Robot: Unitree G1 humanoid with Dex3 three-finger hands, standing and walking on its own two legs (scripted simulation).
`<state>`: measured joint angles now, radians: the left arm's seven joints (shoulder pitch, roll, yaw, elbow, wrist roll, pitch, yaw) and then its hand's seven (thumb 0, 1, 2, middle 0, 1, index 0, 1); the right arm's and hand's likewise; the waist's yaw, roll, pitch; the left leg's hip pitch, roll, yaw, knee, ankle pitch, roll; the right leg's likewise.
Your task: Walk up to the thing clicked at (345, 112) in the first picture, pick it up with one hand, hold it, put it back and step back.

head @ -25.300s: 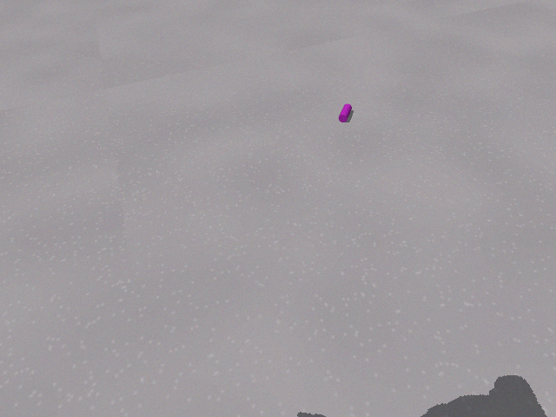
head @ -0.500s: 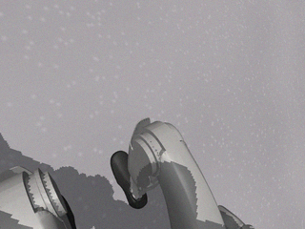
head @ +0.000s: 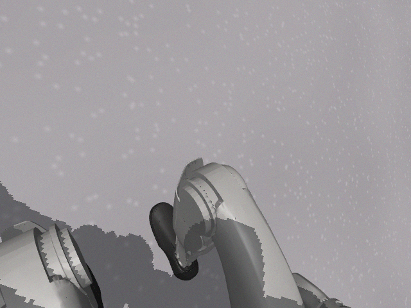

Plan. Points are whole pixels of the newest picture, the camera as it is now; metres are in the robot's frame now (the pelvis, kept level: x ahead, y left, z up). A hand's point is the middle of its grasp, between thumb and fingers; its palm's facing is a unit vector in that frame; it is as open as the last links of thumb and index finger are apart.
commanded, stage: close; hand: left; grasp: from above
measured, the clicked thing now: out of the picture +0.47 +0.34 -0.28
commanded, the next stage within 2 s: settle in 0.82 s
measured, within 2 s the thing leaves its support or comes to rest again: leaves its support in 1.28 s
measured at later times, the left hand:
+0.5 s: hand out of the picture +0.45 +0.33 -0.26, palm faces -0.45 -0.15 -0.88, open 8.3 cm
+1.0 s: hand out of the picture +0.45 +0.33 -0.26, palm faces -0.45 -0.15 -0.88, open 8.2 cm
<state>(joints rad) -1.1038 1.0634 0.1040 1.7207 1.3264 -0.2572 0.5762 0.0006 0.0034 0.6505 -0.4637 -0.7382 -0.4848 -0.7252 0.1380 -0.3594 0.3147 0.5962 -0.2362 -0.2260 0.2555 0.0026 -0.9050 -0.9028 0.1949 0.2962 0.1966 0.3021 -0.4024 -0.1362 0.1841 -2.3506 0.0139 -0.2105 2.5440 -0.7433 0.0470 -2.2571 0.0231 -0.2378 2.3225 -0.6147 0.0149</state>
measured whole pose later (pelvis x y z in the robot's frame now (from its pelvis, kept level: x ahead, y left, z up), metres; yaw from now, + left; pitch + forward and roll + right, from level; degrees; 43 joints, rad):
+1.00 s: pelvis +0.00 +0.00 +0.00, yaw +0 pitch +29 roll -16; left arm -1.12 1.08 0.10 1.72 1.32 -0.26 0.57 0.01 0.28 0.24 -0.84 -0.38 -0.88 -0.34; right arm 0.13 -0.37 0.33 0.59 -0.23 -0.22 0.24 0.00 -0.91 -0.90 0.20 0.30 0.20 0.30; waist -0.41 -0.14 0.20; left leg -2.35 0.02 -0.22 2.54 -0.74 0.05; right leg -2.26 0.03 -0.24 2.32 -0.61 0.01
